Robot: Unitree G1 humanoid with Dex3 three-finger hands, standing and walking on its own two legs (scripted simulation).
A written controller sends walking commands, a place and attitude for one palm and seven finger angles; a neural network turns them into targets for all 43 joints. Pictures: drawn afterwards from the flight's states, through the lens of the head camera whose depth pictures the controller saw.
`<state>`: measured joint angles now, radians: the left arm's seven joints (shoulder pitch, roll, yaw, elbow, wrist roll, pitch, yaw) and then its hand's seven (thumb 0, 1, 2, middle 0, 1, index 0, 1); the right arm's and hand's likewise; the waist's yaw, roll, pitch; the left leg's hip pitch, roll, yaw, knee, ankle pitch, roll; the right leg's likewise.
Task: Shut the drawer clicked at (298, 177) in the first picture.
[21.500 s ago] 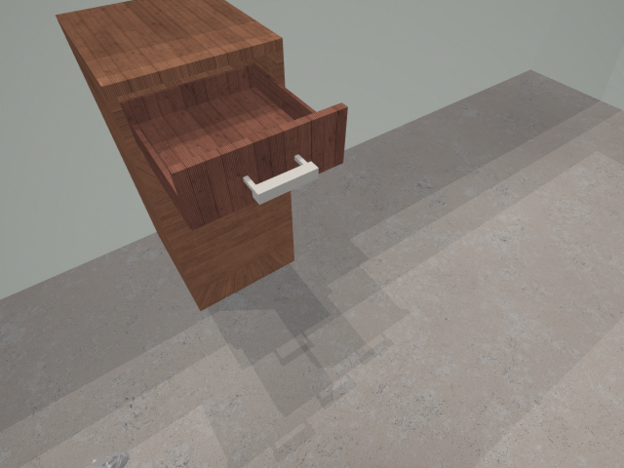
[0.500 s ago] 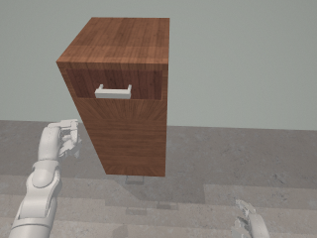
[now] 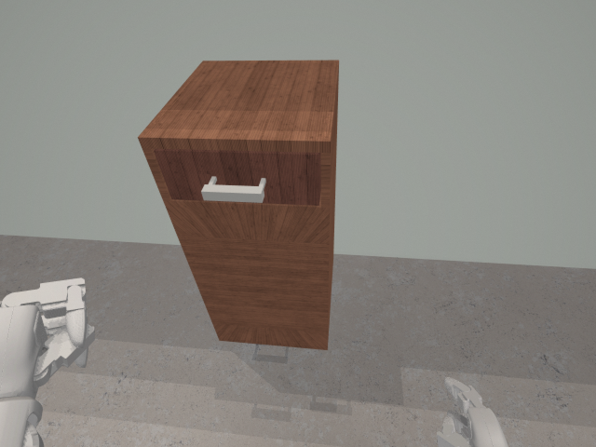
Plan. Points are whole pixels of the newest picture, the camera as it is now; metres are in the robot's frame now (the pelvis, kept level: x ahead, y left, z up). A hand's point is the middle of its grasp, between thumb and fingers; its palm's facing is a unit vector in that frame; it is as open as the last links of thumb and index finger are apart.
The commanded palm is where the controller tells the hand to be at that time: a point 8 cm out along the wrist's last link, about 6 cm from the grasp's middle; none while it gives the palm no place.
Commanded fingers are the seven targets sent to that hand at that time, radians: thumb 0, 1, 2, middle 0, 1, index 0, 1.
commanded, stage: draw the hand back to the body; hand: left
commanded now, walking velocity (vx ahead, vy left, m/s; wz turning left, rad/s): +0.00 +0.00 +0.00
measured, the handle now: (235, 187) +0.62 +0.22 +0.00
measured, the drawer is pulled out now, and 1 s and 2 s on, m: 0.00 0.00 0.00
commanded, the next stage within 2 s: step back with the hand held close in 0.16 s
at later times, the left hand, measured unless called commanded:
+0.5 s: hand (96, 320) +0.20 +0.24 +0.15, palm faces +0.32 -0.83 -0.46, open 3.2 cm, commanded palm +0.13 +0.28 +0.17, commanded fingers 0.00 0.90 0.90 -1.40 -1.60 -1.40 -1.60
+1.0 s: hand (12, 402) +0.11 +0.28 +0.14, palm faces +0.34 -0.82 -0.47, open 3.2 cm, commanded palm +0.05 +0.32 +0.17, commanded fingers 0.00 0.90 0.90 -1.40 -1.60 -1.40 -1.60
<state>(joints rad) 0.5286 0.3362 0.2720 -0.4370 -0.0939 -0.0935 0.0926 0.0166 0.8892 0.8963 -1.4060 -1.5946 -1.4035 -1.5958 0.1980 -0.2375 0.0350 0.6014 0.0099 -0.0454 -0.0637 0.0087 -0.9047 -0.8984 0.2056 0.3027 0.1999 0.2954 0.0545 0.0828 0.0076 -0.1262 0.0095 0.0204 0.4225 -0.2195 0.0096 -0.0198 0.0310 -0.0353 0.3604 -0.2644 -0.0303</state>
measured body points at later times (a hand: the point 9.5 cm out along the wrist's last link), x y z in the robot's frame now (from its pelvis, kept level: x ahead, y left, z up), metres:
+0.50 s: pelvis +0.00 +0.00 +0.00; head +0.02 -0.02 +0.45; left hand +0.18 +0.28 +0.17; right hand +0.19 -0.23 -0.09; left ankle +0.01 +0.11 -0.74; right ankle -0.04 -0.10 -0.74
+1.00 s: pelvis -0.07 +0.04 -0.01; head -0.06 +0.04 +0.44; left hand +0.09 +0.32 +0.17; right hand +0.11 -0.20 -0.08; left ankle +0.01 +0.11 -0.74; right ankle -0.04 -0.10 -0.74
